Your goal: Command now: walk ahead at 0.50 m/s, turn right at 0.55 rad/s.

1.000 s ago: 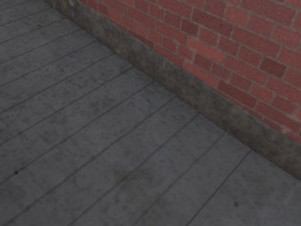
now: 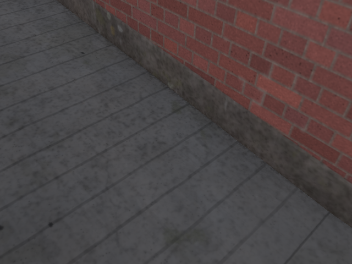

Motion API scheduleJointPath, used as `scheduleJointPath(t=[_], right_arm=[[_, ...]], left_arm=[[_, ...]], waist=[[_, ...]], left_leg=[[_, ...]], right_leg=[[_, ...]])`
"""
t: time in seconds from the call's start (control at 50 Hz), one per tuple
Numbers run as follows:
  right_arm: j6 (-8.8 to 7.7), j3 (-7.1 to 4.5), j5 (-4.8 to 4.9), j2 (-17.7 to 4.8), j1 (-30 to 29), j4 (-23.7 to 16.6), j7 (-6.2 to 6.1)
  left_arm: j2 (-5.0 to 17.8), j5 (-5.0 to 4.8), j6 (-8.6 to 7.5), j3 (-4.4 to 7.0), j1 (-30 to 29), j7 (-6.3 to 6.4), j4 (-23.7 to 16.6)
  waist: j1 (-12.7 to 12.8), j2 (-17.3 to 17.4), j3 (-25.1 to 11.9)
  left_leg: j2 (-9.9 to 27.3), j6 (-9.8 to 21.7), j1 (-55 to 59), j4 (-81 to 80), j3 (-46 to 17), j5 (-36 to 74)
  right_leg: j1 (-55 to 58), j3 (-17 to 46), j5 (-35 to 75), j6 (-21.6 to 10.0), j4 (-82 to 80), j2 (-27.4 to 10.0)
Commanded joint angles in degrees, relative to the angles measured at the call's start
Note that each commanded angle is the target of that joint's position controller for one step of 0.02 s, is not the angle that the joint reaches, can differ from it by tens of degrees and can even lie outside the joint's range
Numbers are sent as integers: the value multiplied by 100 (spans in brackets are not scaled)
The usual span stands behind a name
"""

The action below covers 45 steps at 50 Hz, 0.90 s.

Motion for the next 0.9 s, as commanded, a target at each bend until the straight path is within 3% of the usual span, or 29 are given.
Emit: scheduleJointPath(t=[0.02, 0.04, 0.06, 0.14, 0.2, 0.28, 0.32, 0.36, 0.38, 0.42, 0.44, 0.46, 0.48, 0.5, 0.52, 0.54, 0.56, 0.64, 0.66, 0.68, 0.7, 0.74, 0.76, 0.78, 0.82, 0.84, 0.86, 0.88, 0.9], right_arm=[[-28, -195, 12, -831, -224, -441, -29], [-20, -194, 16, -852, -225, -415, -44], [5, -156, -36, -793, -321, -467, -5], [69, -136, 2, -802, -620, -542, 0], [171, -205, 129, -914, -1418, -709, 16], [170, -252, 319, -969, -1671, -637, 21], [216, -280, 347, -1042, -1838, -570, 26], [400, -279, 430, -1084, -2256, -711, 59], [420, -205, 407, -842, -2269, -736, 77], [459, -78, 409, -404, -2512, -833, 116], [472, 53, 452, -19, -2677, -1113, 162], [344, 104, 378, 59, -2591, -1579, 282], [188, -81, 447, -645, -3077, -1641, 367], [106, -146, 419, -681, -3321, -1707, 403], [91, -193, 272, -659, -2962, -1559, 392], [138, -222, 213, -630, -2462, -1469, 352], [207, -194, 151, -438, -2172, -1468, 357], [325, 68, 395, 347, -2167, -1696, 333], [327, 162, 455, 532, -2074, -1811, 350], [317, 207, 469, 598, -2063, -1963, 333], [283, 255, 538, 666, -1952, -1945, 345], [256, 299, 591, 660, -1922, -2256, 270], [262, 290, 551, 452, -1574, -2292, 241], [289, 287, 489, 433, -1245, -2179, 229], [373, 278, 440, 402, -809, -2137, 186], [380, 268, 439, 391, -772, -2180, 145], [363, 263, 391, 392, -1185, -2338, 125], [339, 300, 341, 548, -1420, -2448, 117], [335, 343, 364, 628, -1303, -2510, 90]], left_arm=[[-593, 57, 66, 529, -1198, 125, -37], [-569, 70, 62, 564, -1125, 133, -14], [-438, -33, 22, 658, -919, 179, 82], [-552, 36, 75, 686, -982, 213, 108], [-713, 97, 57, 657, -839, 146, 252], [-714, 83, 90, 682, -891, 65, 277], [-662, 42, 73, 700, -892, 36, 235], [-614, 0, -45, 706, -826, -36, 336], [-640, 122, -95, 689, -342, -64, 571], [-464, 125, -195, 797, 266, -145, 916], [-316, 136, -380, 783, 138, -214, 802], [663, 61, -693, 1001, -1024, -347, 147], [853, 56, -839, 1079, -1579, -313, -319], [822, 134, -872, 1015, -1591, -196, -377], [642, 170, -825, 951, -1339, -138, -387], [476, 190, -756, 882, -1404, -83, -418], [232, 157, -747, 797, -1382, -72, -486], [-330, 270, -587, 638, -1475, -143, -519], [-531, 256, -519, 604, -1393, -177, -451], [-629, 264, -492, 581, -1351, -172, -431], [-454, 217, -457, 661, -430, -142, -16], [-606, 178, -446, 641, -329, -78, 87], [-508, 123, -541, 652, -574, -30, 33], [-438, 127, -555, 675, -573, -8, 97], [-348, 122, -552, 728, -702, 31, 225], [-387, 104, -557, 759, -613, 72, 324], [-648, 134, -565, 725, -387, 89, 446], [-777, 107, -590, 711, -144, 119, 645], [-739, 87, -611, 741, -134, 152, 737]], waist=[[-348, 440, 719], [-295, 389, 591], [-232, 568, 491], [-105, 544, 489], [250, 465, 393], [99, 295, 365], [32, 158, 227], [158, -171, 378], [151, -458, -18], [394, -1574, 164], [272, -2812, 718], [-442, -3583, 637], [-329, -2408, 623], [-338, -1791, 710], [-391, -1202, 500], [-605, -869, 396], [-697, -916, 243], [-585, -864, 609], [-565, -1110, 801], [-555, -1135, 927], [-191, -1469, 726], [-229, -1487, 922], [-500, -1209, 762], [-594, -1183, 494], [-765, -1420, 555], [-742, -1517, 703], [-520, -1188, 783], [-357, -1197, 806], [-404, -1240, 818]], left_leg=[[1854, 166, 2, -1771, -1263, -2941], [1873, 141, 65, -1754, -1227, -2945], [1683, 105, -57, -1702, -962, -2796], [1745, 71, -322, -1704, -718, -2988], [1511, 3, -676, -1598, -447, -2938], [1820, 230, -212, -1427, -673, -2726], [1934, 322, 12, -1297, -783, -2667], [1903, 350, 228, -796, -739, -2439], [1757, 273, 179, -365, -654, -2306], [870, 63, -863, 2028, -145, -2368], [507, -23, -2957, 4597, -469, -3942], [-62, -204, -4891, 5590, -1784, -3352], [-373, -234, -5462, 5914, -2554, -2375], [-443, -319, -5760, 6047, -2737, -1582], [-429, -426, -5474, 6229, -2755, -1093], [-495, -615, -5019, 6372, -2705, -520], [-691, -658, -4711, 6982, -2438, -240], [-1071, -814, -5326, 9721, -1752, -577], [-1112, -893, -5654, 10332, -1640, -863], [-1157, -934, -5899, 10725, -1702, -1054], [-1475, -968, -6329, 11594, -1629, -1457], [-1481, -915, -7155, 11992, -2225, -1868], [-1329, -814, -6933, 11427, -2616, -1518], [-1402, -872, -6644, 11407, -2458, -1290], [-1471, -1037, -6166, 11821, -2204, -1141], [-1364, -1077, -6096, 11835, -2201, -1159], [-1272, -1057, -6403, 11555, -2066, -1248], [-1145, -1044, -6438, 11326, -2038, -1211], [-1042, -1011, -6509, 11128, -2187, -1228]], right_leg=[[-1258, -71, -210, -14, 105, -213], [-1160, -70, -262, -43, 75, -223], [-789, -288, -375, -59, 262, -214], [-411, -444, -583, -180, 271, -312], [591, -876, -545, -277, -826, -203], [740, -904, -1169, -559, -1730, -458], [837, -1016, -1540, -731, -2096, -558], [877, -1123, -1341, -969, -3091, -819], [1562, -1314, -1247, -1016, -3323, -661], [2421, -1303, -1257, -1197, -3588, 115], [2692, 269, -767, -1640, -3351, -205], [2651, 3922, -2653, -2471, -5180, -1172], [2822, 4686, -3563, -2484, -6279, -1971], [2977, 4731, -3757, -2177, -6522, -2235], [3032, 4359, -3771, -1898, -6226, -2133], [2743, 3878, -3545, -1702, -5841, -1860], [2507, 3394, -3387, -1599, -5593, -1555], [1905, 2786, -2857, -1579, -5447, -1132], [1772, 2549, -2910, -1520, -5366, -1028], [1753, 2489, -2835, -1529, -5381, -1020], [2388, 2639, -3057, -1628, -5463, -1331], [2824, 2749, -2975, -1566, -5472, -1502], [2851, 2529, -2859, -1322, -5344, -1530], [2764, 2349, -2817, -1281, -5374, -1525], [2113, 2087, -2825, -1256, -5690, -1527], [1974, 2057, -2869, -1265, -5851, -1550], [2342, 1968, -2690, -1272, -5799, -1432], [2373, 2102, -2743, -1326, -5857, -1474], [2465, 2190, -2876, -1333, -5910, -1579]])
